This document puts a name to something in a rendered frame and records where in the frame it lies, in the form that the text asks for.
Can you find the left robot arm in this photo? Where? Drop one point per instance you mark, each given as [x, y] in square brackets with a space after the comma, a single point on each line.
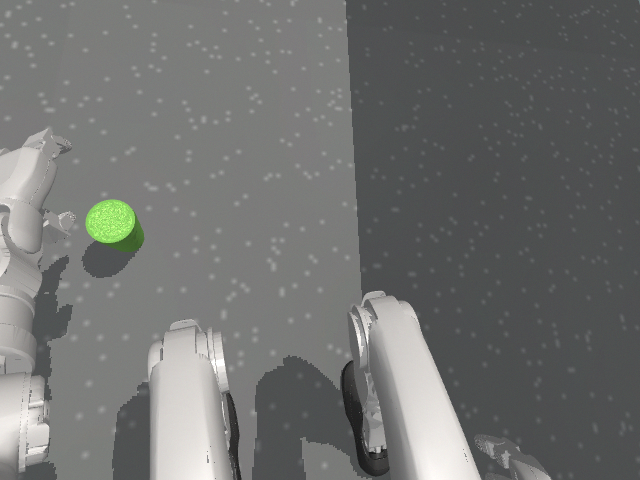
[24, 413]

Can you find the right robot foot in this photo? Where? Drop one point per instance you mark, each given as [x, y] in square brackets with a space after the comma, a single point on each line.
[370, 462]

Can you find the left robot foot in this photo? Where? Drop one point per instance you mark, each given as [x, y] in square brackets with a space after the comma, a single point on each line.
[234, 439]

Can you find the right robot hand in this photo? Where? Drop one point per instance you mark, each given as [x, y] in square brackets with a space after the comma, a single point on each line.
[508, 455]

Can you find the left robot hand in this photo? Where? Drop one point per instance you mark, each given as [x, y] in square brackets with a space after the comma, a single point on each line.
[28, 173]

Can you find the cup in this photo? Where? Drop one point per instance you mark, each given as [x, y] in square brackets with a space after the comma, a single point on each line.
[115, 224]

